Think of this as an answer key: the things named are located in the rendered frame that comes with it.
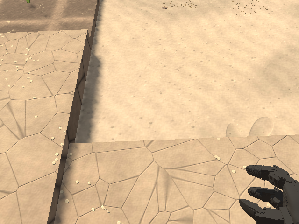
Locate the robot right hand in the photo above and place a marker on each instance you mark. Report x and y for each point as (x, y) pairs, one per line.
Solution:
(286, 202)

